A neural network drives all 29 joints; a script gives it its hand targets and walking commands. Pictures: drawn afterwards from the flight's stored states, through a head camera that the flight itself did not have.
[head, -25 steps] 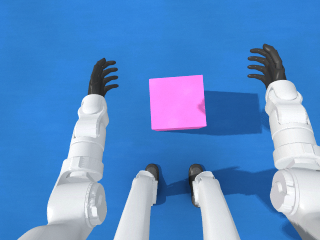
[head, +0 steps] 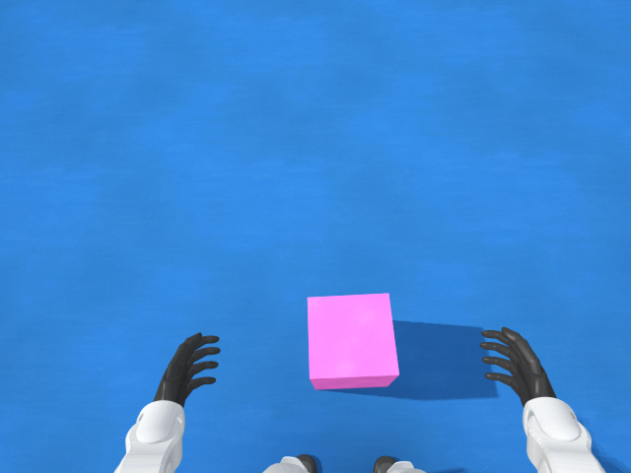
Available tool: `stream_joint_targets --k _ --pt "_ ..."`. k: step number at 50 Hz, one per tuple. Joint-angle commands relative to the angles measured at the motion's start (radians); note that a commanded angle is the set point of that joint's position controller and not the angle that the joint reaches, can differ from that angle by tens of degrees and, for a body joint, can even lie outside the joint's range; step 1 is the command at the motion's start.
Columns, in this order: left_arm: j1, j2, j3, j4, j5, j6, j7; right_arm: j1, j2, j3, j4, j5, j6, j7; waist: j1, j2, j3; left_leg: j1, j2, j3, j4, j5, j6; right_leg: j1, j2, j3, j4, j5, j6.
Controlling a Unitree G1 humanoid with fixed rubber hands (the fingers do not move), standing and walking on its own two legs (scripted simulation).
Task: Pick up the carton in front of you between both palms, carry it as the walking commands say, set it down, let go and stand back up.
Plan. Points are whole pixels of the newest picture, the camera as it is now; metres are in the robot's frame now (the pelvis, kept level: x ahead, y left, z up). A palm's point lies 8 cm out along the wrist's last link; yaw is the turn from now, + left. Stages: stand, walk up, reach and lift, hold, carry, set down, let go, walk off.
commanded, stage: let go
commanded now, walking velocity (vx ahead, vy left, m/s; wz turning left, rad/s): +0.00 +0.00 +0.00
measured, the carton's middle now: (349, 344) +0.40 -0.01 -0.63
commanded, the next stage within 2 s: stand in 0.62 s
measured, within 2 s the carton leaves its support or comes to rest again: neither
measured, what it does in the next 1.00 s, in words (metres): stands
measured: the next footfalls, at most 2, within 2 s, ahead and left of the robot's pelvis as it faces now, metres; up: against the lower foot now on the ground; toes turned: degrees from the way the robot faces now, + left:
none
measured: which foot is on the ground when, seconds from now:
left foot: down 0.00-1.00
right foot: down 0.00-1.00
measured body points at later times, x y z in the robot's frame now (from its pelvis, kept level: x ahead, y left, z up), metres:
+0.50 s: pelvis +0.00 +0.00 +0.02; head +0.01 +0.00 +0.47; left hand +0.18 +0.23 -0.06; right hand +0.17 -0.23 -0.06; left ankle -0.02 +0.11 -0.72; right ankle -0.01 -0.12 -0.72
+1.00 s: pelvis +0.01 +0.00 +0.01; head +0.02 +0.01 +0.46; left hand +0.15 +0.29 -0.08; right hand +0.15 -0.29 -0.08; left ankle -0.02 +0.11 -0.72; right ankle -0.01 -0.12 -0.72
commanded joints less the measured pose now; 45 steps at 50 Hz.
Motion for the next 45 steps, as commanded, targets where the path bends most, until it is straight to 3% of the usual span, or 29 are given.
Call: stream_joint_targets --k 1,7,15,28,29,31,32,35,41,45 --pt "0.091 0.096 0.009 -0.125 -0.006 -0.022 -0.003 0.082 -0.097 -0.006 -0.130 0.008 -0.024 -0.001 -0.005 -0.012 -0.325 0.374 0.003 0.009 -0.089 0.469 -0.038 0.348 0.011 -0.023 -0.088 0.400 0.012" --pt "0.164 0.116 -0.018 -0.156 -0.016 0.008 -0.020 0.202 -0.096 0.026 -0.179 0.014 0.007 0.009 -0.016 -0.017 -0.112 0.458 0.000 0.020 -0.203 0.333 -0.030 0.469 0.013 -0.032 -0.195 0.299 0.014" --pt "0.146 0.128 -0.017 -0.170 0.004 0.105 -0.034 0.197 -0.101 0.042 -0.220 0.007 0.107 0.036 -0.020 -0.008 0.108 0.458 0.003 0.038 -0.255 0.106 -0.019 0.529 0.007 -0.051 -0.233 0.106 0.013" --pt "0.142 0.124 -0.002 -0.191 0.028 0.158 -0.035 0.201 -0.099 0.038 -0.246 -0.010 0.164 0.034 -0.020 -0.014 0.122 0.536 -0.004 0.038 -0.225 0.182 -0.017 0.571 0.012 -0.042 -0.212 0.182 0.012" --pt "0.112 0.144 -0.008 -0.257 0.046 0.213 -0.009 0.261 -0.103 0.027 -0.194 0.011 0.132 0.015 -0.034 0.017 0.065 0.548 -0.031 0.044 -0.194 0.178 -0.031 0.604 0.011 -0.041 -0.183 0.233 0.004" --pt "0.133 0.131 -0.021 -0.246 0.032 0.234 0.009 0.233 -0.110 0.045 -0.215 0.015 0.124 0.004 -0.027 -0.010 0.083 0.527 -0.027 0.041 -0.185 0.177 -0.029 0.583 0.009 -0.041 -0.178 0.243 0.007" --pt "0.131 0.254 0.013 -0.073 0.030 0.153 0.055 0.183 -0.214 0.024 -0.083 -0.026 0.092 -0.037 0.002 -0.081 0.102 0.406 0.051 0.004 -0.151 0.165 -0.034 0.438 -0.056 -0.010 -0.179 0.148 0.023" --pt "0.132 0.241 0.005 -0.026 0.043 0.076 0.067 0.207 -0.213 0.029 -0.040 -0.034 0.057 -0.055 -0.020 -0.037 0.080 0.409 0.061 -0.025 -0.163 0.075 -0.021 0.415 -0.070 0.040 -0.192 0.003 0.008" --pt "0.123 0.254 0.000 0.072 0.040 0.036 0.059 0.187 -0.232 0.037 0.033 -0.028 0.033 -0.056 -0.020 -0.017 0.004 0.428 0.081 -0.042 -0.149 0.215 -0.010 0.467 -0.080 0.041 -0.154 0.196 0.000" --pt "0.123 0.277 -0.004 0.127 0.040 0.024 0.065 0.194 -0.255 0.037 0.077 -0.027 0.025 -0.063 -0.024 -0.005 -0.003 0.453 0.092 -0.055 -0.151 0.275 -0.005 0.481 -0.086 0.046 -0.153 0.250 -0.003"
